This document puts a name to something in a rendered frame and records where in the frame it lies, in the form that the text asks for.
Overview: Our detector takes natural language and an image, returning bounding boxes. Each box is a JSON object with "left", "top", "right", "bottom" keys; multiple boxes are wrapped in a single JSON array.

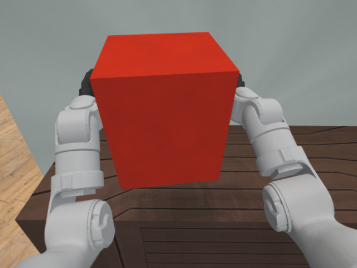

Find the robot right upper arm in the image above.
[{"left": 262, "top": 174, "right": 357, "bottom": 268}]

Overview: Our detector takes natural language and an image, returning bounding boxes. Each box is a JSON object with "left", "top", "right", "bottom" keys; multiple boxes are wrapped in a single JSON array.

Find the robot left hand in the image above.
[{"left": 79, "top": 69, "right": 94, "bottom": 97}]

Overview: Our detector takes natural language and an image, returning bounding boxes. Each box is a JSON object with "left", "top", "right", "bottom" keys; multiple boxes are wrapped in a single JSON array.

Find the robot left forearm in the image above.
[{"left": 45, "top": 95, "right": 104, "bottom": 248}]

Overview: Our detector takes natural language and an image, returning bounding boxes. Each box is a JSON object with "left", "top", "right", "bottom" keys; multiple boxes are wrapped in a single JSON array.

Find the pedestal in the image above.
[{"left": 15, "top": 125, "right": 357, "bottom": 268}]

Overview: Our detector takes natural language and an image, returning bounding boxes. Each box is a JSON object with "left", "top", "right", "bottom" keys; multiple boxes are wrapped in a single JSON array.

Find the carton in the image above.
[{"left": 90, "top": 32, "right": 239, "bottom": 190}]

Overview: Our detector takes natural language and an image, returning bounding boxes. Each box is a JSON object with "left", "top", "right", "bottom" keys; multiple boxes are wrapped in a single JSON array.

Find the robot right forearm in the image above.
[{"left": 230, "top": 87, "right": 335, "bottom": 215}]

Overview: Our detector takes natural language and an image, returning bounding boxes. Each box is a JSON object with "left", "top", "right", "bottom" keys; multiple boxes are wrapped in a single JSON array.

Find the robot left upper arm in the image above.
[{"left": 14, "top": 199, "right": 115, "bottom": 268}]

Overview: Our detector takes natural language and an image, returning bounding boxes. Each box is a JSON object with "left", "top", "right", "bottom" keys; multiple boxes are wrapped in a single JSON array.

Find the robot right hand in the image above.
[{"left": 237, "top": 73, "right": 245, "bottom": 88}]

